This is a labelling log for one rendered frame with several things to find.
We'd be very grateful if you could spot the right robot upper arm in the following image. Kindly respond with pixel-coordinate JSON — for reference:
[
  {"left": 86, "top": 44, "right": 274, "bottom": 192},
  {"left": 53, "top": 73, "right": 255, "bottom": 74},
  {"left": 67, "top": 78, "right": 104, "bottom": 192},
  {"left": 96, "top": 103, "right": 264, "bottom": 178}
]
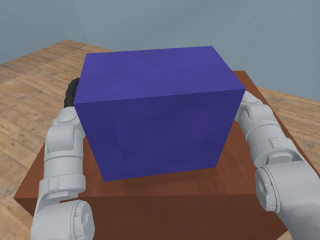
[{"left": 255, "top": 160, "right": 320, "bottom": 240}]

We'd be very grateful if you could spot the left robot forearm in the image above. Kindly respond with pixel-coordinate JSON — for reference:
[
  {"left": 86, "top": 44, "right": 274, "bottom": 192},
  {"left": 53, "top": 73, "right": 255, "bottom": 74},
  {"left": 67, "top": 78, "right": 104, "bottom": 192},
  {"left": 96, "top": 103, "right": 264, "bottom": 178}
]
[{"left": 30, "top": 106, "right": 86, "bottom": 240}]

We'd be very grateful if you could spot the pedestal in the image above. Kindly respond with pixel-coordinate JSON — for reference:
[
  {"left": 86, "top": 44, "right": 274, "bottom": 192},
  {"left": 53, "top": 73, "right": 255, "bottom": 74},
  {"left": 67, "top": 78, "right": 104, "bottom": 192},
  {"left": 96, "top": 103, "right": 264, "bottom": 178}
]
[{"left": 13, "top": 70, "right": 320, "bottom": 240}]

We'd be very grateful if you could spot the left robot hand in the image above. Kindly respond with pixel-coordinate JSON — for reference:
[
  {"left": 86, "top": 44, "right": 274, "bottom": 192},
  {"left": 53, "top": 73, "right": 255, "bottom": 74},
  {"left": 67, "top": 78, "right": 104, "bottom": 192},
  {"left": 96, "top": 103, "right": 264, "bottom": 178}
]
[{"left": 64, "top": 77, "right": 80, "bottom": 108}]

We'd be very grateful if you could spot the right robot forearm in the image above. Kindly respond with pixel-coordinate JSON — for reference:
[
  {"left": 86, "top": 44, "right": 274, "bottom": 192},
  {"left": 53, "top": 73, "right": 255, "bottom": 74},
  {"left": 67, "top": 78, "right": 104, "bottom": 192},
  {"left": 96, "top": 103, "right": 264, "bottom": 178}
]
[{"left": 234, "top": 91, "right": 320, "bottom": 184}]

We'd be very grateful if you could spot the carton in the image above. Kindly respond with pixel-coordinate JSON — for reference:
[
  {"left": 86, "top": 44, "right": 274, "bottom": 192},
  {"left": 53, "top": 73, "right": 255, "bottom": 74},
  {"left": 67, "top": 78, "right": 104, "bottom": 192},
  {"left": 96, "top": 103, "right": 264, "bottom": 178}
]
[{"left": 73, "top": 46, "right": 246, "bottom": 182}]

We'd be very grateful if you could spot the left robot upper arm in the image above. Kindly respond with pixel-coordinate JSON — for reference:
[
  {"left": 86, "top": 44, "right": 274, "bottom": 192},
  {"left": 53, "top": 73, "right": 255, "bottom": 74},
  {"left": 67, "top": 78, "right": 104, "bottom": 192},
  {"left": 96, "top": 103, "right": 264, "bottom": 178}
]
[{"left": 31, "top": 199, "right": 95, "bottom": 240}]

